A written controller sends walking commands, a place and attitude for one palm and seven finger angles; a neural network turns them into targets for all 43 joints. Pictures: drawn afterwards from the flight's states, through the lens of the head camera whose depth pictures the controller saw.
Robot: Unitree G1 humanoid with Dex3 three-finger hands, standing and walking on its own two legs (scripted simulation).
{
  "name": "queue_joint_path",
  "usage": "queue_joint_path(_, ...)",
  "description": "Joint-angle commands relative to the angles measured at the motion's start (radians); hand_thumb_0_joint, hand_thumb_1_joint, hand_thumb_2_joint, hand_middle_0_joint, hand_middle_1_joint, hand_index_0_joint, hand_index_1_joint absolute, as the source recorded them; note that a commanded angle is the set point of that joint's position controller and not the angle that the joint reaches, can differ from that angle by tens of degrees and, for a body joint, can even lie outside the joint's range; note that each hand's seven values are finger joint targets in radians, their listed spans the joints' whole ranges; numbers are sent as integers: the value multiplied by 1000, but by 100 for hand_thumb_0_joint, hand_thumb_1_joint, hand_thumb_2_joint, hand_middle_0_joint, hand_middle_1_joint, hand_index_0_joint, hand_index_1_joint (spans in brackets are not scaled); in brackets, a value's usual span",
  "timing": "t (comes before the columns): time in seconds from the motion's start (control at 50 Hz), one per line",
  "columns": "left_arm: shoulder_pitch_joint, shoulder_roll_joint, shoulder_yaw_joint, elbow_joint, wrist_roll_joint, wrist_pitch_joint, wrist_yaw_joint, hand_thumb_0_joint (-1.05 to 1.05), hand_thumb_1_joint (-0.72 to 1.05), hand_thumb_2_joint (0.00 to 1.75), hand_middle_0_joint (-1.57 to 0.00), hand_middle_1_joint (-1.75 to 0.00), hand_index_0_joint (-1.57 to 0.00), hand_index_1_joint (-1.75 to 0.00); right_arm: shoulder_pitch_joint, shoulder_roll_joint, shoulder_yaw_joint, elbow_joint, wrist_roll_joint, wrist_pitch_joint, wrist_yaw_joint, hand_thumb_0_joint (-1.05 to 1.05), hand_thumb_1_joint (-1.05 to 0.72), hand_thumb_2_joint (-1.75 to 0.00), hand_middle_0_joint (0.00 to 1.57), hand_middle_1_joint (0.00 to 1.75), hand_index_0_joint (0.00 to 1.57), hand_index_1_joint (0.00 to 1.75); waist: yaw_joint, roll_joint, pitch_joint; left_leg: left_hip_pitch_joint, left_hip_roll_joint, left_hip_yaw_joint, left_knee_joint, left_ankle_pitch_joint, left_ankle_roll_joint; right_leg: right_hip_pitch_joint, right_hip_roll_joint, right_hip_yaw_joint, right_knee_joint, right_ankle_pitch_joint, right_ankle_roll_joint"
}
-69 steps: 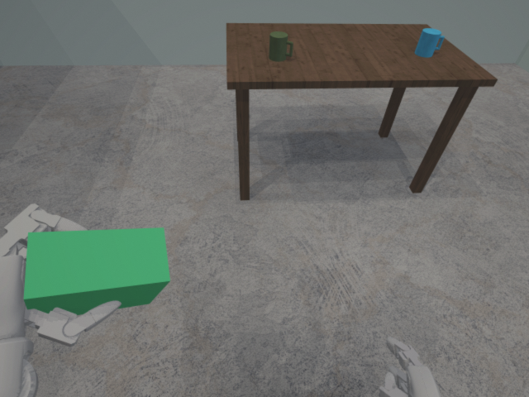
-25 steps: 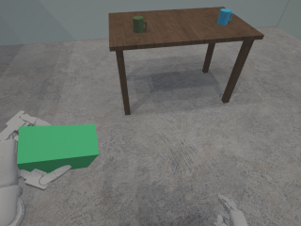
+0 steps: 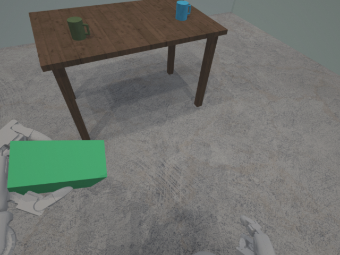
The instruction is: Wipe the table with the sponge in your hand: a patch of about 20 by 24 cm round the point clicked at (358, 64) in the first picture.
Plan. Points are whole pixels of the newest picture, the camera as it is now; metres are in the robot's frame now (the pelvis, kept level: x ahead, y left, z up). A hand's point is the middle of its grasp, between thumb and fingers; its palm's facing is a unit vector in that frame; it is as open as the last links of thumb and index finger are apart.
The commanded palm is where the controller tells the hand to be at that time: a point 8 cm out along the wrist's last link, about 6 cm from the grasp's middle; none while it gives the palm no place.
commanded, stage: walk to a spot facing it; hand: left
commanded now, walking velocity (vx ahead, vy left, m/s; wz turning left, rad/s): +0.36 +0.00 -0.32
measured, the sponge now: (72, 167) +0.24 +0.20 +0.14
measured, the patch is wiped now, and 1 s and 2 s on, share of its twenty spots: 0.00 0.00 0.00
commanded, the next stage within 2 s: turn to face it in 1.22 s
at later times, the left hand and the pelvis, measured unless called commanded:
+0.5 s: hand (127, 86) +0.42 +0.13 +0.19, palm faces +0.23 -0.81 -0.54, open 10.7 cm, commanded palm +0.37 +0.19 +0.18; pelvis +0.17 -0.06 -0.01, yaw -7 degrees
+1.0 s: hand (159, 52) +0.59 +0.08 +0.18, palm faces +0.28 -0.80 -0.52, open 10.7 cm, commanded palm +0.54 +0.13 +0.18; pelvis +0.33 -0.12 -0.02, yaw -9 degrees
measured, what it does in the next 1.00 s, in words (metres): walks ahead: right foot, then left foot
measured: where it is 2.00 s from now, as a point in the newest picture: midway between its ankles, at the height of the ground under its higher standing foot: (200, 203)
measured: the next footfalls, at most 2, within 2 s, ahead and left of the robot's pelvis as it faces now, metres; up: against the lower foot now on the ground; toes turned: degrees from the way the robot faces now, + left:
right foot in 0.22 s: +0.18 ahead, -0.15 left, +0.00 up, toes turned -15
left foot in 0.60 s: +0.37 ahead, +0.07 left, +0.00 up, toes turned +4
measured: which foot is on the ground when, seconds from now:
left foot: down 0.00-0.22, up 0.24-0.58, down 0.60-0.96, up 0.98-1.00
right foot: up 0.00-0.20, down 0.22-0.62, up 0.64-0.94, down 0.96-1.00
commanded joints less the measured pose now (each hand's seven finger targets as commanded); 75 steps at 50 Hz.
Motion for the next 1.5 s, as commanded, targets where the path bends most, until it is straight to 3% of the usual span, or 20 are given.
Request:
queue_joint_path(0.0,-81,161,107,-296,4,-73,9,0,10,130,-120,-160,-120,-160,-49,-179,-73,-131,-7,-58,-12,0,-90,-90,20,30,20,30,-7,286,7,89,226,-80,-236,359,117,-80,-62,-77,-188,114,10)
queue_joint_path(0.16,-13,200,166,-243,-10,-64,1,0,10,130,-120,-160,-120,-160,-61,-155,-76,-134,7,-46,-10,0,-90,-90,20,30,20,30,12,195,-157,25,152,52,283,644,80,467,61,-208,-651,245,-40)
queue_joint_path(0.2,19,239,207,-268,-7,-63,12,0,10,130,-120,-160,-120,-160,-87,-113,-71,-157,13,-37,0,0,-90,-90,20,30,20,30,17,-172,-284,-423,-49,-22,788,-147,37,797,-297,436,-671,695,-240)
queue_joint_path(0.22,-13,293,263,-349,-29,-81,22,0,10,130,-120,-160,-120,-160,-132,-125,-57,-171,5,-36,-1,0,-90,-90,20,30,20,30,19,-160,-257,-532,-34,-166,914,-262,29,772,-397,567,-719,757,-276)
queue_joint_path(0.28,77,276,274,-384,-23,-95,22,0,10,130,-120,-160,-120,-160,-118,-146,-64,-118,2,-10,15,0,-90,-90,20,30,20,30,4,10,-193,-567,38,-258,936,-119,1,623,-369,423,-743,529,-261)
queue_joint_path(0.38,88,233,275,-356,-39,-97,28,0,10,130,-120,-160,-120,-160,-119,-146,-72,-108,-3,29,4,0,-90,-90,20,30,20,30,-23,-36,-129,-421,62,-194,541,-4,-13,386,-285,147,-804,471,-209)
queue_joint_path(0.54,-21,167,167,-205,-39,-70,37,0,10,130,-120,-160,-120,-160,-78,-156,-84,-141,0,10,-42,0,-90,-90,20,30,20,30,-15,-28,-93,-8,-51,-1,4,189,25,302,-178,45,-638,342,-118)
queue_joint_path(0.56,-63,159,141,-212,-36,-75,33,0,10,130,-120,-160,-120,-160,-61,-168,-89,-144,2,7,-50,0,-90,-90,20,30,20,30,-31,33,-104,88,-33,-48,-38,171,47,251,-149,28,-510,355,-91)
queue_joint_path(0.6,-121,130,102,-209,-44,-85,27,0,10,130,-120,-160,-120,-160,-78,-196,-89,-156,3,6,-50,0,-90,-90,20,30,20,30,-30,343,-110,248,304,-588,-196,163,211,-25,-1,-31,-103,-149,-12)
queue_joint_path(0.64,-233,209,117,-228,-22,-93,20,0,10,130,-120,-160,-120,-160,-116,-164,-55,-148,-13,-14,-41,0,-90,-90,20,30,20,30,-26,303,-21,66,376,-695,-308,-85,265,-91,-56,82,90,-151,-15)
queue_joint_path(0.74,-111,157,109,-395,-23,-85,18,0,10,130,-120,-160,-120,-160,-88,-165,-72,-136,-4,-60,-22,0,-90,-90,20,30,20,30,14,332,-55,-7,223,-280,-274,-46,172,27,-81,-11,-159,-9,-6)
queue_joint_path(0.88,-30,139,156,-178,-32,-54,27,0,10,130,-120,-160,-120,-160,-83,-148,-73,-125,1,-42,-32,0,-90,-90,20,30,20,30,4,225,-73,-72,184,-105,-111,-42,108,300,-7,-169,-583,104,14)
queue_joint_path(0.92,-60,141,140,-133,-29,-35,24,0,10,130,-120,-160,-120,-160,-79,-135,-73,-124,13,-24,-39,0,-90,-90,20,30,20,30,9,35,-96,-175,94,-37,168,-92,74,432,-59,-53,-712,73,-25)
queue_joint_path(0.96,-71,225,197,-112,-31,-19,34,0,10,130,-120,-160,-120,-160,-138,-122,-59,-143,15,-17,-39,0,-90,-90,20,30,20,30,39,-339,-91,-568,-64,-113,700,-264,24,598,-420,574,-898,162,-220)
queue_joint_path(1.1,-55,195,159,-260,-19,-80,24,0,10,130,-120,-160,-120,-160,-155,-148,-70,-86,9,15,-23,0,-90,-90,20,30,20,30,-7,-70,-77,-587,4,-194,730,-17,-8,615,-340,72,-795,702,-155)
queue_joint_path(1.3,104,190,217,-327,-40,-88,69,0,10,130,-120,-160,-120,-160,-62,-127,-103,-160,8,1,-31,0,-90,-90,20,30,20,30,1,-45,-173,-133,-136,56,9,194,31,582,-290,-137,-505,973,-87)
queue_joint_path(1.34,50,209,226,-358,-42,-110,72,0,10,130,-120,-160,-120,-160,-49,-142,-113,-161,3,2,-40,0,-90,-90,20,30,20,30,-32,139,-287,269,-46,-108,-73,472,102,330,-175,-173,-124,596,-3)
queue_joint_path(1.36,55,208,225,-357,-57,-115,66,0,10,130,-120,-160,-120,-160,-55,-170,-116,-165,5,0,-35,0,-90,-90,20,30,20,30,-11,349,-325,420,262,-548,-25,929,275,54,-33,-89,108,-148,36)
queue_joint_path(1.38,13,244,230,-327,-46,-105,62,0,10,130,-120,-160,-120,-160,-42,-167,-99,-174,15,-4,-16,0,-90,-90,20,30,20,30,-18,286,-285,360,343,-704,-55,969,343,-33,-4,41,225,-300,21)
queue_joint_path(1.48,-1,207,203,-356,-45,-86,11,0,10,130,-120,-160,-120,-160,-87,-170,-104,-129,19,-4,3,0,-90,-90,20,30,20,30,5,237,-117,-29,197,-376,-146,481,237,25,-93,47,40,-67,46)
